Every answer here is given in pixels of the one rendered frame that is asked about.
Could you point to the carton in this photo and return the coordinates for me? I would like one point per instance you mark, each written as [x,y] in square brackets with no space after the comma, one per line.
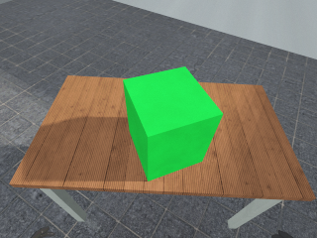
[172,120]

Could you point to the table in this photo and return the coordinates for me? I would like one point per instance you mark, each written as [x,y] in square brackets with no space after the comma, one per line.
[84,143]

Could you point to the robot left hand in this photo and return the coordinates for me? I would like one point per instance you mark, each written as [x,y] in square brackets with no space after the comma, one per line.
[43,232]

